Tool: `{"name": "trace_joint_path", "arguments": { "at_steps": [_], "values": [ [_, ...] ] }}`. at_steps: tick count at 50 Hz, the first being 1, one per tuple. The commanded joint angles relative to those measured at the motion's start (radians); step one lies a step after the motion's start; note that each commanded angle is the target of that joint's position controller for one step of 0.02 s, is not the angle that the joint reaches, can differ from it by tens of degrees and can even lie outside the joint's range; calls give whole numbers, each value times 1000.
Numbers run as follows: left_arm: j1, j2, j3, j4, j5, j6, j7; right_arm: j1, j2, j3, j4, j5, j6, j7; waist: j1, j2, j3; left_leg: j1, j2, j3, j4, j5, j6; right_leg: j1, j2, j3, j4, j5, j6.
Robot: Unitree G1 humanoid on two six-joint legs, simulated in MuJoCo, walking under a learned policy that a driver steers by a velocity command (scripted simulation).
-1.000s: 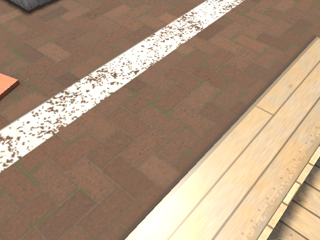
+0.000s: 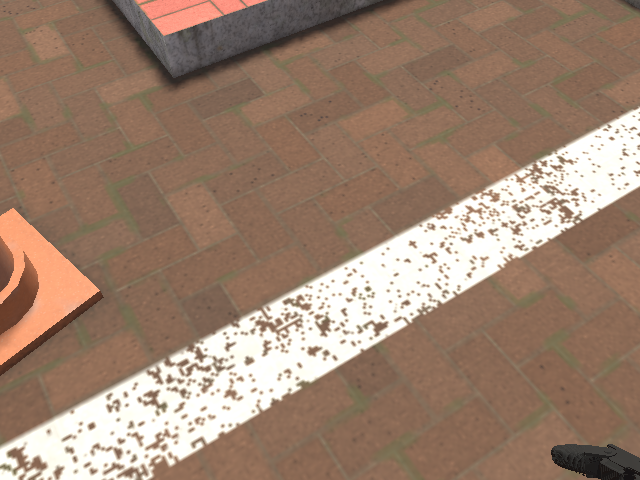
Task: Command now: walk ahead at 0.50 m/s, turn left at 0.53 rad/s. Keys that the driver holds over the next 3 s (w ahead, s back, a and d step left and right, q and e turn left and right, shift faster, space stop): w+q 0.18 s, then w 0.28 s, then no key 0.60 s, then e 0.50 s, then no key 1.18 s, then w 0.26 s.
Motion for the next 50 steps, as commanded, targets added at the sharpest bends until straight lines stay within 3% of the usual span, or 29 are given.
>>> {"name": "trace_joint_path", "arguments": {
  "at_steps": [1,2,3,5,9,12,16,19,20,21,22,23,24,25,26,27,28,30,33,35,38,41,42,43,44,45,46,47,50],
  "values": [
    [-69,118,9,-171,-44,-87,-27,334,-190,-73,-1,-1,3,-29,-169,113,-342,937,344,-718,-274,-44,276,-754,18,215,561,53,-11],
    [-110,115,3,-186,-30,-95,-23,260,-158,-62,-17,7,4,-32,-128,9,-236,763,299,-599,-291,27,237,-733,-24,199,476,137,-17],
    [-130,121,11,-195,-7,-92,-13,190,-135,-53,-37,5,4,-32,-82,-43,-167,598,269,-526,-311,140,216,-672,-50,186,406,167,-7],
    [-98,124,23,-212,5,-66,-7,141,-114,-43,-53,-8,1,-35,-14,-21,-112,412,226,-457,-362,209,212,-574,-79,183,331,181,10],
    [-156,71,8,-233,20,-38,3,158,-161,-57,-32,-4,-2,-51,-11,-1,-52,223,159,-335,-385,260,181,-524,-72,132,78,298,50],
    [-261,34,-7,-238,12,-41,-5,208,-154,-53,-3,6,4,-57,-75,51,-59,208,105,-253,-355,195,121,-425,-29,108,-192,554,47],
    [-360,67,3,-264,-10,-53,-27,292,-155,-50,27,10,8,-52,-134,74,-56,354,176,-341,-293,94,109,-431,-6,123,-349,586,14],
    [-342,94,21,-273,-10,-63,-39,295,-165,-53,32,3,17,-53,-110,101,-49,444,218,-411,-219,131,81,-392,13,117,-423,463,-36],
    [-284,101,30,-259,-8,-65,-38,277,-158,-52,26,3,20,-53,-74,108,-64,449,200,-403,-168,208,64,-314,28,98,-465,460,-58],
    [-186,129,45,-240,3,-69,-34,266,-133,-44,17,0,17,-52,-27,100,-125,425,151,-366,-55,309,35,-160,7,112,-469,487,-94],
    [-19,186,62,-226,17,-71,-27,250,-91,-26,-10,-13,11,-51,46,11,-259,299,92,-291,209,188,-6,93,-151,270,-437,548,-168],
    [95,256,86,-177,18,-58,-31,389,-47,-10,-3,9,-4,-52,23,-299,-370,-76,-50,-177,561,-241,-90,431,-342,689,-501,361,-348],
    [115,175,67,-174,-7,-49,-33,367,-104,-17,6,11,-10,-52,46,-267,-321,-229,-28,-228,694,-449,-106,429,-380,850,-589,248,-355],
    [53,130,52,-187,-7,-43,-28,261,-149,-30,-13,13,-9,-52,58,-149,-181,-267,6,-233,756,-382,-116,309,-348,707,-587,359,-315],
    [-20,111,40,-205,7,-36,-27,194,-138,-26,-30,-2,-5,-56,28,-60,-130,-225,45,-192,738,-321,-125,181,-307,566,-575,584,-290],
    [-67,89,31,-202,10,-35,-32,162,-127,-28,-43,-19,-1,-57,-3,-32,-83,-192,72,-170,678,-301,-133,76,-270,473,-575,796,-282],
    [-88,66,22,-196,12,-38,-35,170,-114,-29,-41,-25,5,-57,-32,-52,-82,-133,102,-162,610,-291,-137,15,-230,396,-582,907,-260],
    [-114,54,16,-174,12,-39,-36,211,-61,-16,-18,-15,18,-58,-66,-105,-91,-47,106,-129,464,-264,-156,-55,-178,293,-604,1034,-247],
    [-133,110,33,-152,9,-21,-23,188,-23,0,-5,-19,25,-62,-70,-125,-137,85,94,-93,237,-144,-172,-108,-154,195,-608,1114,-248],
    [-112,125,38,-133,-2,-6,-17,146,-36,-2,1,-15,28,-60,-48,-133,-158,139,82,-84,136,-33,-174,-100,-152,175,-610,1052,-238],
    [-87,115,34,-110,-8,8,-16,76,-53,-10,-13,-14,34,-58,-21,-129,-141,171,76,-91,28,19,-158,-79,-166,195,-592,909,-228],
    [-105,93,26,-100,-20,16,-14,76,-57,-20,-15,-24,27,-54,-46,-114,-118,282,57,-74,-172,114,-109,-94,-141,213,-525,702,-181],
    [-73,70,18,-92,-12,12,-14,82,-81,-26,-18,-35,24,-58,-39,-78,-123,360,99,-122,-212,264,-87,-120,-105,207,-490,600,-138],
    [-29,41,10,-93,16,3,-15,95,-132,-36,-31,-46,24,-65,-6,11,-168,479,207,-215,-154,558,-46,-186,-40,162,-416,429,-88],
    [73,-5,-3,-71,20,1,-14,78,-108,-30,-27,-46,34,-70,43,146,-212,552,283,-279,-122,577,49,-257,3,118,-396,192,-41],
    [41,8,-6,-70,22,11,-9,60,-43,-16,-27,-32,43,-65,17,158,-205,501,270,-291,-132,433,71,-231,-9,112,-399,162,-14],
    [-3,30,-1,-78,18,25,-6,32,-25,-12,-27,-26,48,-58,10,138,-166,443,224,-267,-135,294,41,-217,-7,107,-419,195,-6],
    [-25,46,4,-72,17,38,-4,15,-33,-14,-32,-25,51,-52,3,96,-129,401,181,-232,-127,218,9,-212,-1,100,-428,217,-8],
    [-37,53,8,-73,16,59,-4,23,-58,-21,-26,-25,45,-47,-5,56,-85,354,147,-202,-110,209,-24,-188,-3,111,-433,275,-19]
  ]
}}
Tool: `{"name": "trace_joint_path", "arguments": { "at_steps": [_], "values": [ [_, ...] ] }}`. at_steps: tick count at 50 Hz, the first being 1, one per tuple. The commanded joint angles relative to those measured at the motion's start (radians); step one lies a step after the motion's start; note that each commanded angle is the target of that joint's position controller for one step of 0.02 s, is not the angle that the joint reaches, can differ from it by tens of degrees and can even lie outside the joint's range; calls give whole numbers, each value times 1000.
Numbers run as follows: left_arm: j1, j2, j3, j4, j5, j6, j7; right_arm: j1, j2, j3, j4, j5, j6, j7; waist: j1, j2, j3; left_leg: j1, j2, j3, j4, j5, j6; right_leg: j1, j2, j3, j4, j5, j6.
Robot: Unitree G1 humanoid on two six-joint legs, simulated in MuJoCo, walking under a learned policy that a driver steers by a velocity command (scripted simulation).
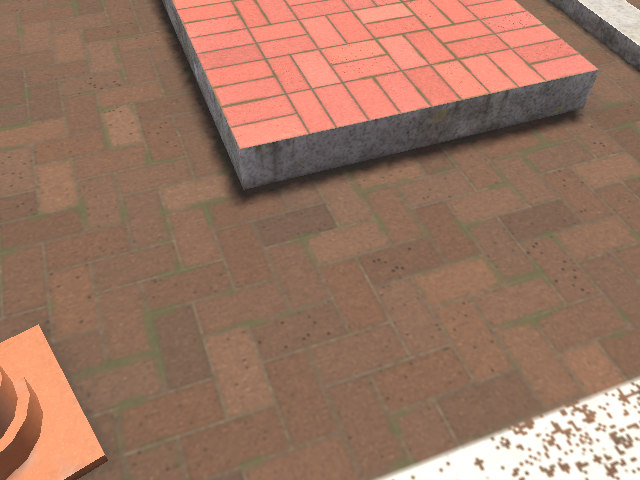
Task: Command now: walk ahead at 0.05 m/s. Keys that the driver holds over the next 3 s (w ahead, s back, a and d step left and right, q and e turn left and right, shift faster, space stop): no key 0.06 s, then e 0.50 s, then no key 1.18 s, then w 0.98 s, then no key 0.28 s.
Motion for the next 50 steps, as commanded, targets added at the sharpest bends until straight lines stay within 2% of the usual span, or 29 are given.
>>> {"name": "trace_joint_path", "arguments": {
  "at_steps": [1,4,6,8,10,12,14,16,18,19,20,21,22,23,24,25,26,27,31,34,37,41,43,45,46,47,48,49,50],
  "values": [
    [50,99,27,-38,-2,7,6,-17,-112,-30,-61,1,-15,1,-1,82,-63,184,104,-123,-51,336,91,-87,-36,25,-59,157,-3],
    [44,90,27,-26,-9,5,11,-17,-99,-30,-51,1,-17,-6,-8,62,-83,229,101,-109,-25,414,93,-86,-43,38,-50,199,0],
    [4,113,34,-45,-19,8,15,-18,-137,-46,-53,2,-13,-20,-22,52,-79,262,114,-107,-18,443,103,-129,-36,46,-16,221,-5],
    [-14,121,41,-66,-27,17,21,1,-163,-59,-49,1,-3,-36,-29,72,-99,281,165,-136,-37,485,141,-156,-27,49,47,212,-4],
    [-13,117,47,-83,-28,30,25,32,-169,-65,-40,-1,9,-48,-33,120,-127,298,243,-196,-79,503,191,-191,-16,35,136,142,7],
    [-7,109,53,-93,-27,47,22,22,-177,-69,-41,-1,18,-59,-30,181,-133,269,332,-257,-135,471,241,-216,-4,4,273,-86,11],
    [-26,113,61,-108,-30,66,16,16,-196,-73,-44,-10,15,-66,-49,166,-115,212,395,-283,-195,407,276,-260,-34,21,461,-260,11],
    [7,103,62,-103,-33,81,14,-68,-211,-77,-46,-1,11,-67,-5,146,-87,110,353,-189,-224,276,225,-194,-71,29,405,-200,1],
    [81,112,69,-76,-29,87,6,-139,-210,-77,-42,19,19,-62,42,155,-88,31,291,-68,-201,193,165,-56,-49,-24,247,-30,-22],
    [124,113,75,-58,-25,87,-2,-143,-203,-77,-32,32,27,-60,61,141,-87,4,264,-10,-157,108,129,8,-18,-64,132,72,-42],
    [152,120,81,-46,-16,87,-8,-115,-172,-74,-14,41,34,-59,58,84,-62,-49,219,55,-54,-37,73,56,11,-56,26,112,-71],
    [149,203,99,-69,-4,81,0,-40,-121,-65,0,26,42,-54,22,-168,4,-230,107,175,219,-229,-30,91,-150,239,-158,192,-149],
    [107,318,107,-135,12,62,4,-118,-130,-64,-58,12,35,-59,24,-315,39,-372,-17,63,438,-463,-70,-16,-375,630,-298,342,-321],
    [76,302,102,-151,47,35,4,-173,-154,-71,-72,13,28,-64,37,-233,30,-360,-2,-47,590,-437,-51,-75,-372,644,-343,202,-356],
    [7,270,93,-164,34,18,7,-142,-176,-79,-56,18,27,-65,-9,-172,47,-370,18,-73,623,-322,-36,-77,-312,552,-323,97,-291],
    [-56,244,87,-177,5,13,12,-103,-195,-90,-23,10,30,-70,-38,-104,49,-367,36,-72,616,-222,-35,-70,-257,472,-298,57,-222],
    [-87,224,79,-185,-12,12,16,-81,-201,-94,-4,-1,33,-76,-46,-92,34,-350,40,-71,615,-160,-43,-64,-227,427,-280,88,-189],
    [-83,209,72,-189,-17,13,20,-68,-193,-93,0,-4,32,-73,-50,-89,12,-320,32,-67,634,-118,-51,-62,-202,396,-269,144,-182],
    [-3,169,59,-189,-18,11,31,-49,-163,-77,9,11,22,-65,-24,-82,-58,-307,26,-68,560,-52,-78,81,-182,342,-240,300,-192],
    [13,166,58,-186,-15,15,34,-62,-156,-66,9,15,19,-62,-7,-108,-59,-261,44,-69,393,-51,-95,124,-178,340,-243,289,-190],
    [1,173,60,-187,-7,23,29,-59,-159,-60,18,21,15,-52,8,-132,-35,-155,52,-55,258,-96,-100,76,-174,349,-252,232,-206],
    [-30,173,57,-185,-6,30,14,-34,-168,-56,35,25,3,-40,15,-127,-15,-37,44,-32,131,-168,-89,28,-173,375,-233,253,-234],
    [-51,160,51,-181,-11,33,12,-10,-161,-51,48,26,-5,-33,-1,-115,-27,26,39,-26,26,-136,-77,34,-169,386,-205,324,-231],
    [-61,142,43,-171,-22,33,11,42,-151,-43,74,16,-17,-21,-41,-83,-42,163,40,-21,-196,85,-47,8,-135,361,-172,380,-186],
    [-35,131,39,-163,-15,26,10,61,-176,-44,79,1,-21,-19,-37,-48,-68,256,86,-60,-207,193,-27,-26,-112,337,-158,353,-146],
    [0,124,39,-164,2,15,3,66,-237,-56,79,-9,-21,-19,4,54,-86,312,154,-106,-144,355,9,-74,-46,268,-111,280,-109],
    [4,113,39,-165,2,7,-3,40,-235,-58,91,0,-17,-16,25,145,-87,263,153,-112,-131,265,48,-64,18,179,-110,212,-76],
    [-37,121,39,-162,4,6,-4,17,-182,-45,82,3,-18,-12,0,139,-72,210,138,-115,-158,147,53,-35,27,158,-97,185,-56],
    [-71,127,43,-170,-1,11,-3,6,-167,-39,81,0,-20,-13,-10,129,-54,182,128,-110,-169,91,41,-31,26,154,-84,195,-53]
  ]
}}
Over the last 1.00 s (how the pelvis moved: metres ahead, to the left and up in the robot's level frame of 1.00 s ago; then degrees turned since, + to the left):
0.42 0.02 0.02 12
